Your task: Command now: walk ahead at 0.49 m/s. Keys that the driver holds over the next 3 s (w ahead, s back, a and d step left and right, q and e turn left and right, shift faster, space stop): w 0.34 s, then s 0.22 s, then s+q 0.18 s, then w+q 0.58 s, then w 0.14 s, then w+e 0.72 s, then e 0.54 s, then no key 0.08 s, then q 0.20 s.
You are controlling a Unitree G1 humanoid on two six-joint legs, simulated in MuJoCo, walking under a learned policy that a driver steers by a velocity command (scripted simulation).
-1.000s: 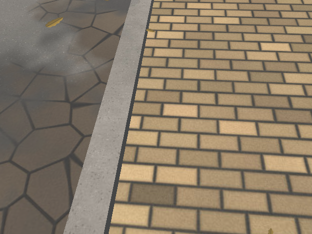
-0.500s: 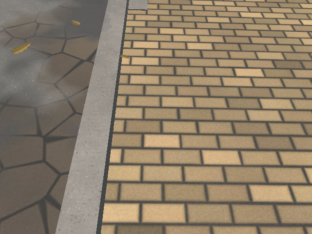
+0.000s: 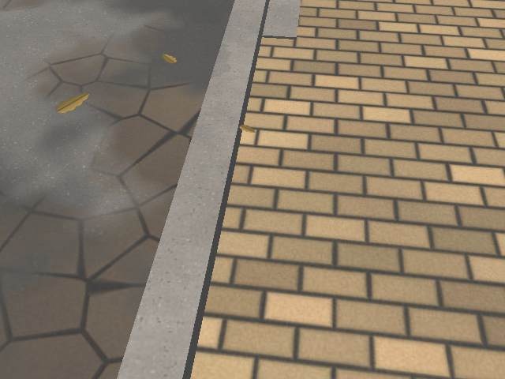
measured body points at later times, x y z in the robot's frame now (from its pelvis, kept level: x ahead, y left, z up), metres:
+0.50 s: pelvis +0.30 +0.05 +0.00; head +0.33 +0.05 +0.45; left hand +0.49 +0.29 -0.10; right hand +0.32 -0.22 -0.13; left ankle +0.28 +0.12 -0.74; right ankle +0.46 -0.12 -0.69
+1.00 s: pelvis +0.36 +0.05 -0.02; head +0.35 +0.08 +0.43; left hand +0.49 +0.34 -0.12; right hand +0.44 -0.23 -0.13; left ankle +0.31 +0.13 -0.75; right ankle +0.48 -0.08 -0.73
